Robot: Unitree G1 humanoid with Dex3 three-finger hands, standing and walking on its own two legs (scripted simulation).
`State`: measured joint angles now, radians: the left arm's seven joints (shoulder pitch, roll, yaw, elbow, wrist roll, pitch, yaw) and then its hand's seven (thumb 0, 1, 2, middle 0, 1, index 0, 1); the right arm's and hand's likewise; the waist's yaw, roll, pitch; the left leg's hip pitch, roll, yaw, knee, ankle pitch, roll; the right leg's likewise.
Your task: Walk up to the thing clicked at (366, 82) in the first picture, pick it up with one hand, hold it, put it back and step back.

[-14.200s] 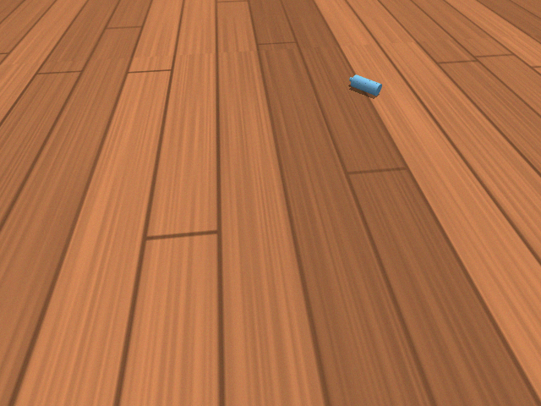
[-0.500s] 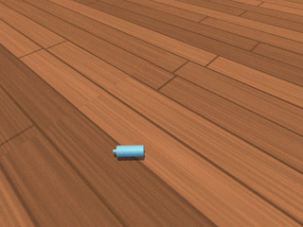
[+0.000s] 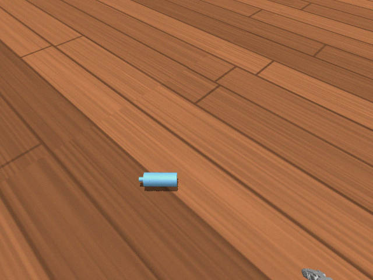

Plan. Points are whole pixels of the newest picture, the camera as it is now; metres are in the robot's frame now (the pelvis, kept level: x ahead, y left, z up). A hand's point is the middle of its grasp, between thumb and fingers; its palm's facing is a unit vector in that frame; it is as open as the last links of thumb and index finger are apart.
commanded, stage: stand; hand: left
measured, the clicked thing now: (158, 179) +0.75 +0.20 -0.74
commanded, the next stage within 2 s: walk up in 0.88 s
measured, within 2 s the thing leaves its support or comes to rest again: neither
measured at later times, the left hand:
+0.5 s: hand out of the picture +0.07 +0.24 -0.15, palm faces -0.04 -0.94 -0.34, open 7.4 cm
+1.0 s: hand out of the picture +0.07 +0.25 -0.15, palm faces +0.01 -0.94 -0.34, open 7.4 cm
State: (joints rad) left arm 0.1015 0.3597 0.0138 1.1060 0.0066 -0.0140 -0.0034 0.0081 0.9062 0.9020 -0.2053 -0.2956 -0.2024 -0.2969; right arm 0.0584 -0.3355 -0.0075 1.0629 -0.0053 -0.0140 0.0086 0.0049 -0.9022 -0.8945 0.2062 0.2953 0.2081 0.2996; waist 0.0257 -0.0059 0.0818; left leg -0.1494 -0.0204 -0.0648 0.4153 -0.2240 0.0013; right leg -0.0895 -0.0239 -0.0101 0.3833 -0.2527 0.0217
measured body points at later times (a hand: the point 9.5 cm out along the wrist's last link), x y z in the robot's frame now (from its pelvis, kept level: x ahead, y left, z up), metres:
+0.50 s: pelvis -0.01 -0.01 +0.00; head +0.00 -0.01 +0.45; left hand +0.08 +0.29 -0.13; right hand +0.06 -0.31 -0.13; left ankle +0.00 +0.12 -0.74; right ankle -0.03 -0.13 -0.74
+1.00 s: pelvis +0.00 -0.02 +0.00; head +0.00 -0.02 +0.45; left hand +0.07 +0.30 -0.13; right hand +0.06 -0.33 -0.13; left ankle +0.00 +0.12 -0.73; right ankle -0.03 -0.13 -0.74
